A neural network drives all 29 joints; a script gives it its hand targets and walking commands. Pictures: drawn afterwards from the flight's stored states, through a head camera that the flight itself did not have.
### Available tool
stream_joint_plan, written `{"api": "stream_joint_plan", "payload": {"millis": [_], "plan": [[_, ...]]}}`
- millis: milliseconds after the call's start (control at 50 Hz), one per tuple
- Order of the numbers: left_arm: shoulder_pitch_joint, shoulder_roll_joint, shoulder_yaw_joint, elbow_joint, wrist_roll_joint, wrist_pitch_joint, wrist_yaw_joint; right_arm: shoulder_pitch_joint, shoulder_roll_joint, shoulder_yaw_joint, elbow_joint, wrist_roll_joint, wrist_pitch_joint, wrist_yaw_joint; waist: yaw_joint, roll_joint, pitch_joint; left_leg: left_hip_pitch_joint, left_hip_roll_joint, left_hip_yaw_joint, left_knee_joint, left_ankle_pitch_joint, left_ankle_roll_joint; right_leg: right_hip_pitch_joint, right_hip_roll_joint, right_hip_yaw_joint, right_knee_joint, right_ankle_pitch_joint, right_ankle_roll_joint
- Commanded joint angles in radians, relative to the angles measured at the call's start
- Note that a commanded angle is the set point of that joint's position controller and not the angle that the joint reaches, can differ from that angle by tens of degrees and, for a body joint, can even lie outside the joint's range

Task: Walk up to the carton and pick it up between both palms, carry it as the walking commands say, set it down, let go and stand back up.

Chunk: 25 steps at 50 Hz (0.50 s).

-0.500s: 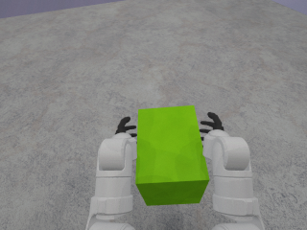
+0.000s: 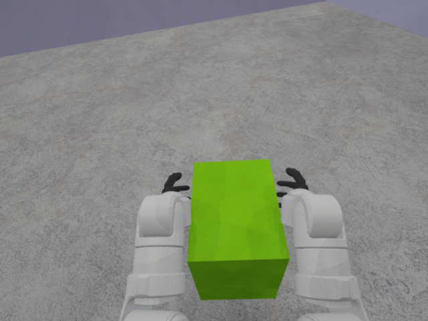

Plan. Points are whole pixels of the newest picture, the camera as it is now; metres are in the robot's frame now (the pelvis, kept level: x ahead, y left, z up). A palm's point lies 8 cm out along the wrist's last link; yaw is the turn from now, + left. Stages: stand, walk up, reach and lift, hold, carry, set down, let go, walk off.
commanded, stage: carry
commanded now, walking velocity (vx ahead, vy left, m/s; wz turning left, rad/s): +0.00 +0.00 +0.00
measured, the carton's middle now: (234, 230) +0.31 -0.01 +0.00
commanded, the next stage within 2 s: none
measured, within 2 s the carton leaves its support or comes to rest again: neither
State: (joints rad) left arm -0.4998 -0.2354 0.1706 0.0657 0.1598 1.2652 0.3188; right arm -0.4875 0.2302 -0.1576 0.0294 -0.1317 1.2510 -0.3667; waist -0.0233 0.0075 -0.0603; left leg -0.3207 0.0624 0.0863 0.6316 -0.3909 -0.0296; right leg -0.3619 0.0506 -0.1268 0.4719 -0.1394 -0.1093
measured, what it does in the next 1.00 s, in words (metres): steps on the spot: left foot, then right foot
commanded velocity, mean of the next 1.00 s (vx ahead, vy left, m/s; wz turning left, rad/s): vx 0.00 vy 0.00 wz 0.00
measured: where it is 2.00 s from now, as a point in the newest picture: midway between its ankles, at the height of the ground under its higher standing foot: outside the picture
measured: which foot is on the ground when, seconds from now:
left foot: up 0.00-0.14, down 0.16-1.00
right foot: down 0.00-0.18, up 0.20-0.28, down 0.30-1.00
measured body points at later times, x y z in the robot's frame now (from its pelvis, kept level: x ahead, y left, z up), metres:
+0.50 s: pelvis -0.02 -0.03 +0.00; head -0.04 -0.03 +0.45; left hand +0.29 +0.09 +0.09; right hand +0.30 -0.14 +0.09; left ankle -0.01 +0.08 -0.73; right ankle +0.03 -0.11 -0.73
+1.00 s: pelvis -0.02 -0.01 +0.00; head -0.04 -0.01 +0.45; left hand +0.29 +0.11 +0.09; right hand +0.30 -0.12 +0.09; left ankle -0.01 +0.08 -0.73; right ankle +0.03 -0.11 -0.73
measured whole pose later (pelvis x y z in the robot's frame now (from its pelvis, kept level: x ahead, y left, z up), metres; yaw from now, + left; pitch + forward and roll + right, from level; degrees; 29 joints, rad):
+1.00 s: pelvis -0.02 -0.01 +0.00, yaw +1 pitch +3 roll +0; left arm -0.47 -0.22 0.14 0.05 0.13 1.26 0.36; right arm -0.47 0.22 -0.15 0.04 -0.15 1.22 -0.32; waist 0.01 -0.01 -0.11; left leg -0.32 0.02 0.12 0.51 -0.25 0.03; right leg -0.37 0.00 -0.06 0.50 -0.18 -0.03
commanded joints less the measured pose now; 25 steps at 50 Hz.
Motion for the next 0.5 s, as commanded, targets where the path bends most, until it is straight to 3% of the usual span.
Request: {"api": "stream_joint_plan", "payload": {"millis": [0,40,80,120,140,160,180,200,220,240,260,280,300,320,340,360,400,480], "plan": [[-0.574,-1.075,-0.500,-0.070,-0.460,-0.025,-0.434,-0.576,1.135,0.578,-0.021,0.465,-0.002,0.466,0.034,-0.145,-0.286,-0.011,-0.065,0.015,0.081,-0.043,0.032,0.187,-0.265,0.285,-0.366,-0.235,0.232],[-0.590,-1.077,-0.514,-0.090,-0.471,-0.030,-0.433,-0.581,1.137,0.576,-0.030,0.466,-0.008,0.457,0.027,-0.150,-0.325,0.021,-0.083,0.035,0.014,-0.028,0.038,0.244,-0.215,0.208,-0.332,-0.156,0.240],[-0.580,-1.071,-0.528,-0.107,-0.476,-0.030,-0.430,-0.559,1.132,0.566,-0.035,0.460,-0.009,0.448,0.028,-0.167,-0.361,0.070,-0.104,0.089,-0.125,-0.040,0.044,0.301,-0.203,0.183,-0.305,-0.001,0.263],[-0.558,-1.057,-0.533,-0.106,-0.471,-0.026,-0.427,-0.504,1.131,0.551,-0.020,0.449,-0.005,0.444,0.012,-0.150,-0.403,0.243,-0.085,0.130,-0.345,0.061,0.060,0.276,-0.181,0.137,-0.230,0.203,0.337],[-0.558,-1.049,-0.535,-0.105,-0.465,-0.026,-0.424,-0.473,1.134,0.545,-0.008,0.445,-0.003,0.447,-0.003,-0.123,-0.414,0.365,-0.016,0.070,-0.407,0.131,0.101,0.194,-0.148,0.121,-0.153,0.241,0.365],[-0.570,-1.057,-0.554,-0.115,-0.473,-0.023,-0.428,-0.442,1.130,0.526,0.003,0.427,-0.013,0.449,-0.011,0.056,-0.393,0.367,0.169,-0.146,-0.439,0.062,0.186,0.091,-0.074,0.057,0.051,0.170,0.413],[-0.573,-1.054,-0.563,-0.108,-0.475,-0.018,-0.426,-0.473,1.128,0.529,0.002,0.433,-0.015,0.455,0.012,0.243,-0.326,0.126,0.338,-0.356,-0.395,0.047,0.273,0.061,-0.110,0.169,0.380,-0.170,0.249],[-0.552,-1.034,-0.542,-0.089,-0.457,-0.017,-0.417,-0.462,1.106,0.543,0.012,0.442,0.006,0.470,0.027,0.141,-0.320,0.097,0.321,-0.254,-0.369,0.038,0.277,0.027,-0.116,0.190,0.378,-0.281,0.149],[-0.588,-1.043,-0.550,-0.112,-0.465,-0.019,-0.416,-0.484,1.115,0.545,0.027,0.443,0.010,0.478,0.034,0.105,-0.278,0.100,0.260,-0.164,-0.317,0.112,0.216,0.006,-0.126,0.176,0.233,-0.240,0.096],[-0.596,-1.059,-0.561,-0.107,-0.471,-0.017,-0.416,-0.484,1.118,0.542,0.049,0.436,0.013,0.481,0.042,0.085,-0.248,0.095,0.164,-0.067,-0.257,0.235,0.149,0.051,-0.115,0.132,0.029,-0.087,0.075],[-0.603,-1.058,-0.568,-0.106,-0.479,-0.014,-0.417,-0.472,1.114,0.532,0.050,0.428,0.009,0.477,0.034,0.078,-0.268,0.092,0.102,-0.024,-0.192,0.345,0.100,0.123,-0.104,0.108,-0.056,0.045,0.076],[-0.596,-1.052,-0.568,-0.098,-0.487,-0.011,-0.421,-0.469,1.110,0.528,0.041,0.424,0.002,0.473,0.025,0.018,-0.333,0.074,0.076,-0.012,-0.105,0.383,0.068,0.215,-0.152,0.157,-0.030,0.251,0.073],[-0.567,-1.055,-0.558,-0.059,-0.477,-0.016,-0.421,-0.466,1.110,0.526,0.060,0.417,0.003,0.468,0.025,-0.078,-0.394,0.055,0.057,-0.041,-0.084,0.305,0.036,0.255,-0.225,0.244,0.007,0.432,0.034],[-0.548,-1.064,-0.552,-0.033,-0.472,-0.022,-0.424,-0.488,1.116,0.531,0.057,0.420,0.000,0.469,0.026,-0.124,-0.393,0.073,0.037,-0.032,-0.060,0.142,0.022,0.219,-0.255,0.311,-0.040,0.397,0.007],[-0.562,-1.076,-0.550,-0.031,-0.477,-0.024,-0.428,-0.506,1.116,0.533,0.053,0.420,-0.004,0.469,0.026,-0.110,-0.373,0.072,0.029,-0.025,-0.051,0.085,0.016,0.188,-0.266,0.335,-0.083,0.296,0.001],[-0.591,-1.083,-0.553,-0.040,-0.481,-0.027,-0.428,-0.533,1.120,0.534,0.046,0.426,-0.009,0.472,0.026,-0.068,-0.353,0.069,0.024,-0.030,-0.068,0.078,0.018,0.159,-0.263,0.338,-0.109,0.165,-0.001],[-0.605,-1.089,-0.546,-0.049,-0.480,-0.032,-0.426,-0.555,1.123,0.538,0.026,0.433,-0.017,0.475,0.029,-0.043,-0.323,0.096,0.032,-0.043,-0.109,0.116,0.027,0.099,-0.235,0.306,-0.136,0.002,0.019],[-0.579,-1.089,-0.545,-0.052,-0.477,-0.035,-0.420,-0.531,1.119,0.533,0.031,0.429,-0.017,0.475,0.030,-0.036,-0.344,0.116,0.059,-0.072,-0.155,0.187,0.040,0.114,-0.193,0.242,-0.100,0.015,0.036]]}}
